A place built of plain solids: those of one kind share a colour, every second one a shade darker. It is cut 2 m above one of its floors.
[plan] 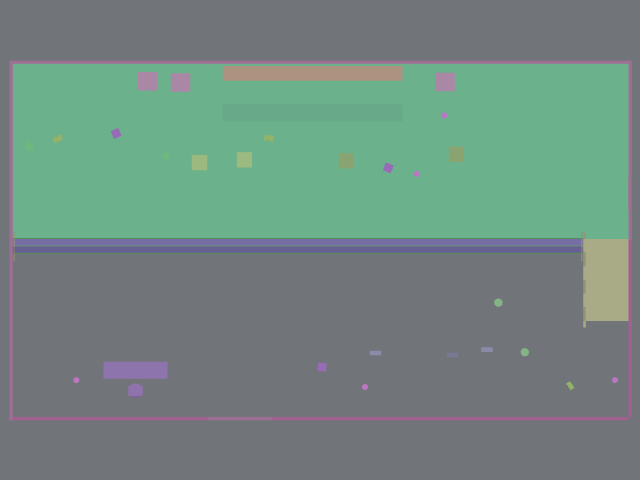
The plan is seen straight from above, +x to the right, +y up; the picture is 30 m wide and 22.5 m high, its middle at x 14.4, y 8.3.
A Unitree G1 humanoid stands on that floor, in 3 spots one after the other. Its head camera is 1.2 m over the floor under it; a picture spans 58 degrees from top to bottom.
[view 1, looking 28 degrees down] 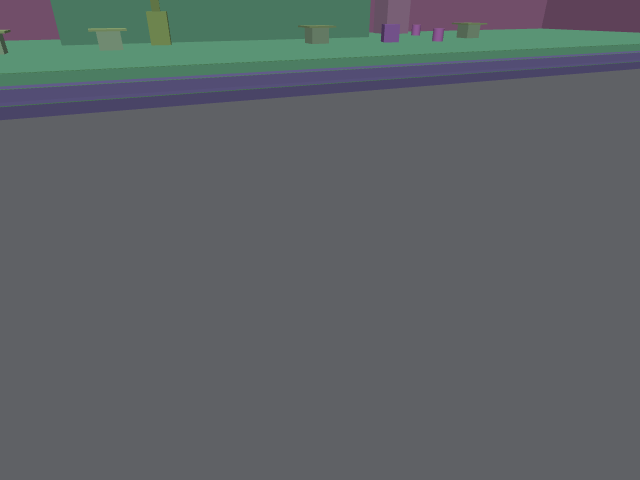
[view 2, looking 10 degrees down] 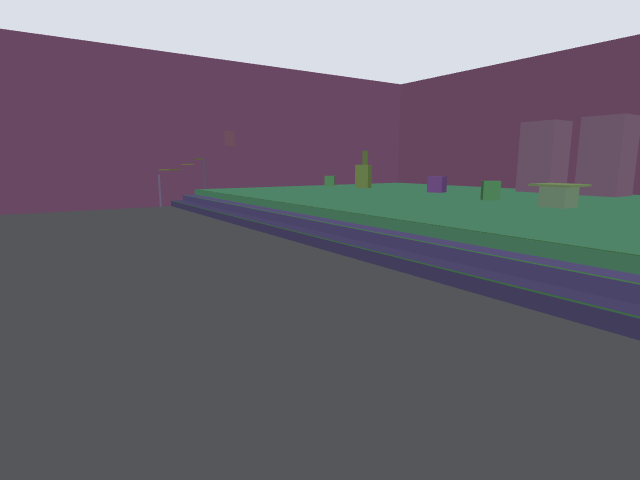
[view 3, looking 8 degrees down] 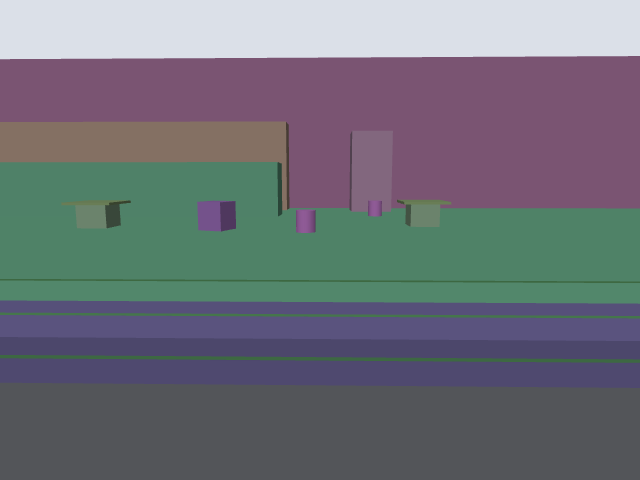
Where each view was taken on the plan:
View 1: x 10.64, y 1.10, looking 65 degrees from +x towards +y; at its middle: ground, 2.56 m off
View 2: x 12.70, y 4.25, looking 146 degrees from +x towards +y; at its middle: broad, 6.18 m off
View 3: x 19.25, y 5.25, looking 91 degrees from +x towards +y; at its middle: upper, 5.37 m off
